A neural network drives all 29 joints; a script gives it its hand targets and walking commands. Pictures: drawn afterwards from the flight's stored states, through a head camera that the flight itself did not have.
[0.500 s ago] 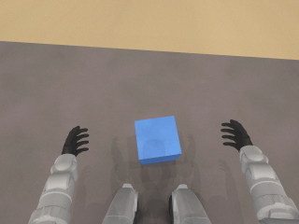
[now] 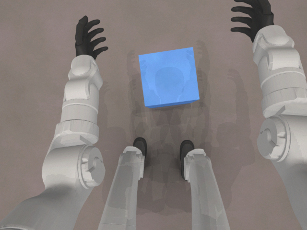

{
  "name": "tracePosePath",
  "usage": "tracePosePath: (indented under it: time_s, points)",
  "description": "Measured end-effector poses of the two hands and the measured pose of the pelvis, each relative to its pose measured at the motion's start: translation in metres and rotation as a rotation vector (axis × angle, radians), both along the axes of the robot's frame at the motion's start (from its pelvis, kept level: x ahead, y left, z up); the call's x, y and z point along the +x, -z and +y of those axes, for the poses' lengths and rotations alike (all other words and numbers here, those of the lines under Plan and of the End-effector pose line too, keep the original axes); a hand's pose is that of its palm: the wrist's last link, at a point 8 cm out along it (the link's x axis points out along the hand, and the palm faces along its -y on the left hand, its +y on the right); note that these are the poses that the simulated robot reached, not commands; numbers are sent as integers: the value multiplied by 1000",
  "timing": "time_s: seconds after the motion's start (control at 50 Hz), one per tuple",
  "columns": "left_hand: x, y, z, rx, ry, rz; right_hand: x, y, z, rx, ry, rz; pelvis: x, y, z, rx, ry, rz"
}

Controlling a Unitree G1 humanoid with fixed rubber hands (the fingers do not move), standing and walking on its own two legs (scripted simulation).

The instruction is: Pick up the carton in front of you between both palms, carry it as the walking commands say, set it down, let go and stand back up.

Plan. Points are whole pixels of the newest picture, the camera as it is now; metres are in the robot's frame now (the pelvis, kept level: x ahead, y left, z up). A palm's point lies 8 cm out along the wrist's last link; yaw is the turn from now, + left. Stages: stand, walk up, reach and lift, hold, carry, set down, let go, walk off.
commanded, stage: reach and lift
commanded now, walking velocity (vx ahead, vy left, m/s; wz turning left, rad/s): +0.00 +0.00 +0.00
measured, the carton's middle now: (168, 82) +0.50 +0.00 -0.52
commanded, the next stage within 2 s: none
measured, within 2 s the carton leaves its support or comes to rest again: leaves its support in 1.66 s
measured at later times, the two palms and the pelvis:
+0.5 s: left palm (113, 80) +0.47 +0.20 -0.33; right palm (223, 68) +0.52 -0.19 -0.34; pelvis -0.01 +0.01 -0.18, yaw +2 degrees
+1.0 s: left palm (122, 81) +0.49 +0.19 -0.45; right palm (209, 74) +0.52 -0.17 -0.46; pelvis -0.02 +0.01 -0.27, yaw +3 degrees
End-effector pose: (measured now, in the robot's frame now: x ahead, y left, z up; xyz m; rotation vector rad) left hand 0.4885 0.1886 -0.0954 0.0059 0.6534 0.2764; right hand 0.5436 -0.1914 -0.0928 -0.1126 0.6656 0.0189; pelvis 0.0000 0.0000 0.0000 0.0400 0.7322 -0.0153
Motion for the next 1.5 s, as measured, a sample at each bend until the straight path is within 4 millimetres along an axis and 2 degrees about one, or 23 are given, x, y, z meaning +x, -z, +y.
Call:
tracePosePath:
  time_s: [0.1,0.18,0.28,0.42,0.52,0.6,0.72,0.84,0.96,1.08,1.24,1.3,1.4,1.5]
  points:
    - [1,32,-2,1,-2,16,2,34,4,4,10,14,11,12,-1,5,0,76]
    - [-3,71,0,1,-2,39,-4,74,6,3,26,34,18,34,-1,9,-3,137]
    - [-9,130,5,1,-2,56,-15,138,7,-4,44,50,18,77,2,13,-10,190]
    - [-14,208,9,1,15,48,-24,217,2,-19,51,30,2,144,6,14,-21,174]
    - [-14,245,8,-5,18,37,-23,252,0,-18,53,13,-13,186,8,11,-23,116]
    - [-13,270,6,-12,18,53,-20,275,4,-11,55,25,-24,212,9,11,-24,64]
    - [-11,310,1,-20,30,90,-20,313,11,-4,55,61,-34,240,9,12,-27,4]
    - [-9,347,1,-14,41,115,-21,354,14,-8,58,75,-34,260,8,13,-34,-50]
    - [-1,353,5,-6,42,100,-20,368,19,1,51,59,-26,270,7,16,-39,-67]
    - [0,349,-1,-15,49,88,-21,361,21,6,50,42,-23,273,7,14,-38,-55]
    - [-5,345,-6,-22,55,93,-26,355,25,8,48,53,-28,270,8,12,-32,-49]
    - [-4,345,-11,-29,69,90,-26,355,31,13,35,53,-31,269,8,12,-33,-52]
    - [2,343,-31,-49,91,81,-24,353,45,20,21,55,-34,267,8,10,-35,-60]
    - [4,343,-33,-49,42,87,-22,352,47,3,14,78,-33,267,8,10,-34,-63]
